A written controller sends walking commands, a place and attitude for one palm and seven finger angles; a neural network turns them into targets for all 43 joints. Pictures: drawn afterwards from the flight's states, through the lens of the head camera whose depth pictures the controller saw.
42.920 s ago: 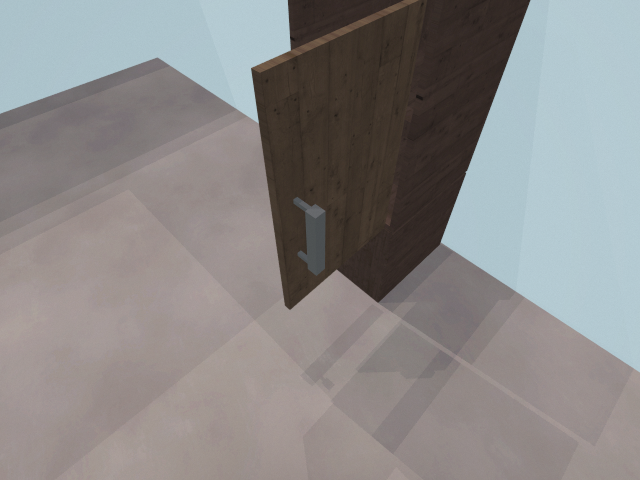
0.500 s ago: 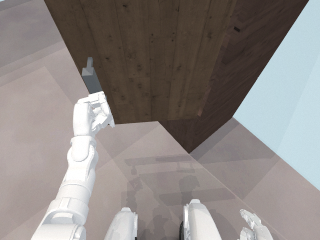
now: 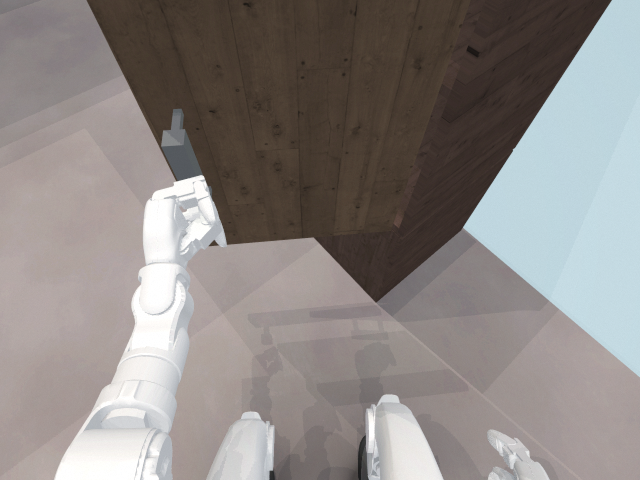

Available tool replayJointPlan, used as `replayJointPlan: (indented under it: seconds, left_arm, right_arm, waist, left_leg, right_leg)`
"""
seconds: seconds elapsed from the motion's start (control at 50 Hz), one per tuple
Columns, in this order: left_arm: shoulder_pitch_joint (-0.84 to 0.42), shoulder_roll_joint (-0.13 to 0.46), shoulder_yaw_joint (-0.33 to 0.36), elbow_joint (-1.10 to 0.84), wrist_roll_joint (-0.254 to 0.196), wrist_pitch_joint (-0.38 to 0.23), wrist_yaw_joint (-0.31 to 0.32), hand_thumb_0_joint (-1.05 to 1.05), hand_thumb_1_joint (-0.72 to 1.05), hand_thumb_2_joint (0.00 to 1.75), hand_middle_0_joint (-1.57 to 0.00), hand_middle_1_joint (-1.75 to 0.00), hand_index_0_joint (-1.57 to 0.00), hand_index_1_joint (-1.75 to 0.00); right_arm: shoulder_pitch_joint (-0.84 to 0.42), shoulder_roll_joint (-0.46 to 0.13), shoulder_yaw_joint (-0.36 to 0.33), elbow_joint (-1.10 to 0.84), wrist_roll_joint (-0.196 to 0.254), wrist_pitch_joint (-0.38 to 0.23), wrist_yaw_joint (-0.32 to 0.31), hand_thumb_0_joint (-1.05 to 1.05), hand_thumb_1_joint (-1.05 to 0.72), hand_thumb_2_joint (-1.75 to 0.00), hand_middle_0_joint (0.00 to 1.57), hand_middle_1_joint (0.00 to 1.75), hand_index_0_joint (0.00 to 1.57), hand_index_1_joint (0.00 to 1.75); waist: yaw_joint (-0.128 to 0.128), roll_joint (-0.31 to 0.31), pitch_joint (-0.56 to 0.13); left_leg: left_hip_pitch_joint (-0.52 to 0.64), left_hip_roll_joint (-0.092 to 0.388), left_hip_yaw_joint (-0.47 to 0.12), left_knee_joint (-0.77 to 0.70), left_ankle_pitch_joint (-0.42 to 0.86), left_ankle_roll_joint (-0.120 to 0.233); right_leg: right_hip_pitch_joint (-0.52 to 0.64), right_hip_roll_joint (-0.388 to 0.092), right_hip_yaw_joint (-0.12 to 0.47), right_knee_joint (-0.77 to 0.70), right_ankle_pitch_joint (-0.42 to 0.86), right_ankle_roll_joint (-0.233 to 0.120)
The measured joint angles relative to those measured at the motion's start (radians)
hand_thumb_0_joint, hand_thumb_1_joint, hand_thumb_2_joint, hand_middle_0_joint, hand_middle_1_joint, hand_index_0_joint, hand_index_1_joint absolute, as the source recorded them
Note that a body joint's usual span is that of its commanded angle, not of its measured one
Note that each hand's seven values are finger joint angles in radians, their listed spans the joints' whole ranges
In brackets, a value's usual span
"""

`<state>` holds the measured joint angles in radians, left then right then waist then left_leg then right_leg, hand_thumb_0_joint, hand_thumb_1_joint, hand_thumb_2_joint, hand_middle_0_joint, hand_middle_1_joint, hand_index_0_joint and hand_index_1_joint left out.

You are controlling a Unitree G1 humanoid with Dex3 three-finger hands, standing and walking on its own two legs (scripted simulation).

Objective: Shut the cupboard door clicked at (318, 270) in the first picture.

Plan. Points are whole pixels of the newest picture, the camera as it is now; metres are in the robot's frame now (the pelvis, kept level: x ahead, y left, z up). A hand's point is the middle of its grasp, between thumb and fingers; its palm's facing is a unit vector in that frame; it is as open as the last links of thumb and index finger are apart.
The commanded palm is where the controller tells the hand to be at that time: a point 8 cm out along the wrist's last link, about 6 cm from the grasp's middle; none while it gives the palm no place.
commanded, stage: push the door shut along its arc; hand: left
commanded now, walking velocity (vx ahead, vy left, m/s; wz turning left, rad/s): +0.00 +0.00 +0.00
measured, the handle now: (194, 171) +0.51 +0.17 +0.03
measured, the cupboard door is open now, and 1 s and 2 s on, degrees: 56 39 28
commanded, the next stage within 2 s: pull the fist back off the door in 1.54 s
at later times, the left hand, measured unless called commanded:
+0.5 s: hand (228, 182) +0.49 +0.12 +0.04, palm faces -0.07 -1.00 -0.04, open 3.1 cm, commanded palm +0.47 +0.16 +0.04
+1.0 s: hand (247, 151) +0.54 +0.10 +0.04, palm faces -0.20 -0.98 -0.04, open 3.1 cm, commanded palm +0.53 +0.14 +0.04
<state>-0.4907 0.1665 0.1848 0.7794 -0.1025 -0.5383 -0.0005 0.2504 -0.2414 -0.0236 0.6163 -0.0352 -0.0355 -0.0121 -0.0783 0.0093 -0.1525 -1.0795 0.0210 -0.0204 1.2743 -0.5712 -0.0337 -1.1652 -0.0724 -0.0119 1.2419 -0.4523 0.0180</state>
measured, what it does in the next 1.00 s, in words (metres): stands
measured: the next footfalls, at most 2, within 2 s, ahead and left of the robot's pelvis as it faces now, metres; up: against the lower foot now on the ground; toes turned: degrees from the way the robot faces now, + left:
none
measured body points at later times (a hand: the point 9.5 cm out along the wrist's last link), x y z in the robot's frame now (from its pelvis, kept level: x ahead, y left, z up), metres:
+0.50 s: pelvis +0.00 +0.01 -0.01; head +0.13 +0.01 +0.41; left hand +0.48 +0.17 +0.04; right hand +0.05 -0.26 -0.14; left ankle +0.02 +0.14 -0.62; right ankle +0.07 -0.13 -0.62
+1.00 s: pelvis -0.01 +0.01 -0.03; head +0.16 +0.01 +0.39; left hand +0.54 +0.15 +0.04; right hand +0.00 -0.26 -0.14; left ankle +0.02 +0.14 -0.62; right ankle +0.07 -0.13 -0.62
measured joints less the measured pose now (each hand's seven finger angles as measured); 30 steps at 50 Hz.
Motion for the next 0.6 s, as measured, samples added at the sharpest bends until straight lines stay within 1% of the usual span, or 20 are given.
replayJointPlan:
  seconds: [0.08,0.16,0.24,0.36,0.44,0.6]
  left_arm:
    - [-0.035,0.003,-0.002,0.042,0.017,0.003,-0.002,0.01,0.90,0.90,-1.30,-1.50,-1.30,-1.50]
    - [-0.099,0.021,0.016,0.095,0.029,-0.007,-0.007,0.01,0.90,0.90,-1.30,-1.50,-1.30,-1.50]
    - [-0.162,0.050,0.035,0.158,0.031,-0.010,-0.030,0.01,0.90,0.90,-1.32,-1.50,-1.30,-1.50]
    - [-0.254,0.101,0.053,0.238,0.020,0.013,-0.078,0.01,0.90,0.90,-1.32,-1.50,-1.30,-1.50]
    - [-0.301,0.119,0.053,0.276,0.015,0.024,-0.105,0.01,0.90,0.90,-1.32,-1.50,-1.30,-1.50]
    - [-0.380,0.156,0.080,0.339,0.033,0.039,-0.128,0.01,0.90,0.90,-1.30,-1.50,-1.30,-1.50]
  right_arm:
    - [-0.006,0.003,0.007,-0.002,-0.001,0.000,-0.002,0.01,-0.91,-0.89,0.20,0.29,0.20,0.30]
    - [-0.011,0.007,0.011,0.000,-0.005,-0.003,-0.004,0.01,-0.91,-0.89,0.20,0.30,0.20,0.30]
    - [-0.005,0.005,0.015,0.005,-0.005,0.003,-0.004,0.01,-0.91,-0.89,0.20,0.30,0.20,0.30]
    - [0.016,-0.002,0.016,0.015,-0.001,0.018,-0.001,0.01,-0.91,-0.89,0.20,0.30,0.20,0.30]
    - [0.038,-0.009,0.013,0.019,-0.001,0.027,0.002,0.01,-0.91,-0.89,0.20,0.29,0.20,0.30]
    - [0.063,-0.017,0.016,0.020,-0.004,0.047,0.009,0.01,-0.91,-0.89,0.20,0.29,0.20,0.30]
  waist:
    - [-0.007,0.000,0.001]
    - [-0.021,0.000,0.001]
    - [-0.029,0.004,0.004]
    - [-0.043,0.009,0.006]
    - [-0.055,0.015,0.004]
    - [-0.090,0.020,0.007]
  left_leg:
    - [-0.006,-0.004,0.000,0.003,0.000,0.003]
    - [-0.028,-0.005,-0.001,0.018,-0.003,0.004]
    - [-0.049,-0.006,-0.004,0.032,-0.005,0.005]
    - [-0.081,-0.007,-0.007,0.047,-0.006,0.007]
    - [-0.100,-0.007,-0.009,0.054,-0.006,0.008]
    - [-0.132,-0.001,-0.008,0.070,-0.010,0.010]
  right_leg:
    - [-0.005,-0.003,0.001,0.003,0.000,0.003]
    - [-0.025,-0.005,0.001,0.014,-0.002,0.004]
    - [-0.043,-0.006,-0.001,0.025,-0.003,0.005]
    - [-0.071,-0.006,-0.003,0.033,-0.001,0.006]
    - [-0.088,-0.006,-0.004,0.036,0.000,0.007]
    - [-0.119,0.000,-0.003,0.044,0.004,0.008]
